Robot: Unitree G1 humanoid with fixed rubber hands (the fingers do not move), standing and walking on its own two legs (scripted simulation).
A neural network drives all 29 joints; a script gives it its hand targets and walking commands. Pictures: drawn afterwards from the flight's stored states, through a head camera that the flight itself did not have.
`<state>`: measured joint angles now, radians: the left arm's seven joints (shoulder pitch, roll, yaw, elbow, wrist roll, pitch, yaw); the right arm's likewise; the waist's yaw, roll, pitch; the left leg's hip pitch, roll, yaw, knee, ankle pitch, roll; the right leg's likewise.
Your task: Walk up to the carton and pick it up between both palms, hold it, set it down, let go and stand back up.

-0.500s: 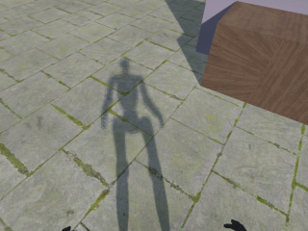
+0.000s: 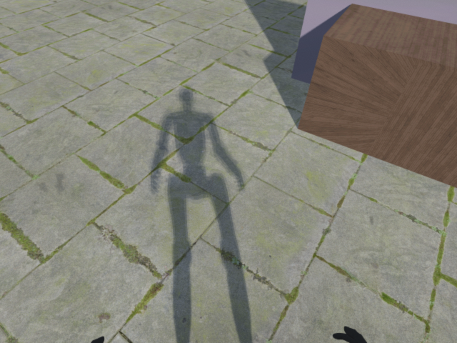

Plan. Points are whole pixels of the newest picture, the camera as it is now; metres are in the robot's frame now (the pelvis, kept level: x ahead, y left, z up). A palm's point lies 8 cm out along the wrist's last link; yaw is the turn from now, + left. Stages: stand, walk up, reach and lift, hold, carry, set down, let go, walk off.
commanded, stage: stand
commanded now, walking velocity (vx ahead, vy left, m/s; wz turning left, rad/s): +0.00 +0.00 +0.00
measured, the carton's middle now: out of the picture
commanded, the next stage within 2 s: walk up in 0.84 s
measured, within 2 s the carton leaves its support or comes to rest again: neither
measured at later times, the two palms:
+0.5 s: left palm out of the picture +0.07 +0.25 -0.11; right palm out of the picture +0.08 -0.25 -0.10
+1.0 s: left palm out of the picture +0.06 +0.25 -0.11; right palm out of the picture +0.07 -0.25 -0.11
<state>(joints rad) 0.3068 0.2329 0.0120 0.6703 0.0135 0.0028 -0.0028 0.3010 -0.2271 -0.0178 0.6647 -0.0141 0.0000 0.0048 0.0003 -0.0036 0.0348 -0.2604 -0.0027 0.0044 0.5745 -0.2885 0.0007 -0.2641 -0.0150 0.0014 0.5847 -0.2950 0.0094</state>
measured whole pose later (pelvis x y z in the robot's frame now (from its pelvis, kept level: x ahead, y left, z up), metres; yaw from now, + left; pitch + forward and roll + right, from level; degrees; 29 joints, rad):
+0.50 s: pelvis +0.00 +0.00 +0.00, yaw +0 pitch -2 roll +0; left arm 0.33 0.24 0.01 0.70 0.01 0.00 0.00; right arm 0.32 -0.23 -0.01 0.69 -0.01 0.00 0.00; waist 0.00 0.00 0.03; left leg -0.25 0.00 0.00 0.55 -0.27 0.00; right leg -0.26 -0.02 0.00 0.56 -0.28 0.01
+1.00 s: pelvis +0.00 +0.00 +0.00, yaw +0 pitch -1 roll +0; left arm 0.33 0.24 0.00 0.74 0.01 0.00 0.00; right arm 0.32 -0.24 0.00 0.74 -0.01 0.00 0.00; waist 0.00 0.01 0.04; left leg -0.25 0.00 0.00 0.54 -0.26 0.00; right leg -0.25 -0.01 0.00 0.54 -0.27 0.01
